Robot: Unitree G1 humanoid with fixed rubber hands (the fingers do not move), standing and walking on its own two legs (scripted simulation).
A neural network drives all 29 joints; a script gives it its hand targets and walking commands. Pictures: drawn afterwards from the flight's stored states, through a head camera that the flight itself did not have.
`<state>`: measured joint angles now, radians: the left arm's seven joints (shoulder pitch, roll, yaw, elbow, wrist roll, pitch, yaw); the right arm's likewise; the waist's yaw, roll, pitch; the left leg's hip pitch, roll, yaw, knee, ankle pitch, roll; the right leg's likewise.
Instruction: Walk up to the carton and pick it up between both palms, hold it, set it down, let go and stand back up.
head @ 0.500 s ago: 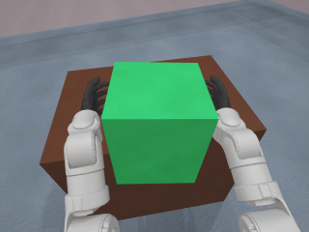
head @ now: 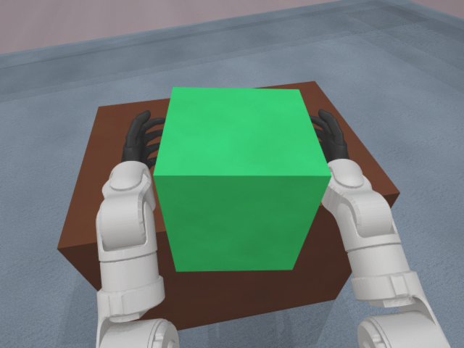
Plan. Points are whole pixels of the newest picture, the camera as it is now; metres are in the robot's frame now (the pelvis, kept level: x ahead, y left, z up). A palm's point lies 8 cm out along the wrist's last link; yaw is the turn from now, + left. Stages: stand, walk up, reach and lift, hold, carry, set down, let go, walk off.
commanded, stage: set down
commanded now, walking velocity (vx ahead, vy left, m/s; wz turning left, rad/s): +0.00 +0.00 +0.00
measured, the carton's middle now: (235, 183) +0.36 +0.01 +0.11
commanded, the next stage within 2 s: none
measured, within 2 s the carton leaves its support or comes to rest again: neither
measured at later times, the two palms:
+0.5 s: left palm (151, 150) +0.38 +0.13 +0.18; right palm (336, 147) +0.38 -0.16 +0.16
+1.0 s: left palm (150, 145) +0.41 +0.15 +0.16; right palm (321, 134) +0.43 -0.15 +0.15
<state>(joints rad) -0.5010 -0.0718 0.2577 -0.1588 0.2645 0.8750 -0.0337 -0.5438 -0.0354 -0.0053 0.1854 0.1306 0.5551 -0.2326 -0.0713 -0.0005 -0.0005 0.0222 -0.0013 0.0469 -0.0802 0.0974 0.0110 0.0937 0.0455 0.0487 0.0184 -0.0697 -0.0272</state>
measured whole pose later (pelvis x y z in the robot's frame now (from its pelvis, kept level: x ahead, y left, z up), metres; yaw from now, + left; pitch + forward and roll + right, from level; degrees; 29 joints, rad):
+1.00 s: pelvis +0.02 -0.01 +0.00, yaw +2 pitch +2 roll +1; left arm -0.69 -0.07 0.40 0.31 0.31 0.57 -0.03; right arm -0.80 0.01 -0.19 0.65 -0.09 0.33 -0.13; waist -0.06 0.01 -0.06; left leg -0.04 0.00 0.01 -0.09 0.09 0.00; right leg 0.08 0.05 0.01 -0.07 -0.05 -0.05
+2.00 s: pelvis +0.03 -0.02 +0.00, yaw +3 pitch +11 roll +0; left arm -0.86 -0.08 0.54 0.71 0.38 0.27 0.01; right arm -0.93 0.02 -0.49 0.86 -0.37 0.18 -0.02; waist -0.03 0.00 -0.15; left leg -0.21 0.01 -0.01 -0.09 0.11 0.00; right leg -0.07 0.06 -0.01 -0.09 -0.03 -0.05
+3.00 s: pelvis +0.02 -0.01 +0.00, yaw +4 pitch +13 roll +0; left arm -0.84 -0.14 0.59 0.69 0.46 0.16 -0.03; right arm -0.86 0.09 -0.65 0.74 -0.52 0.13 0.08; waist -0.03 0.00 -0.17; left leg -0.26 0.00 -0.02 -0.09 0.12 0.00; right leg -0.13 0.06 -0.02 -0.09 -0.02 -0.04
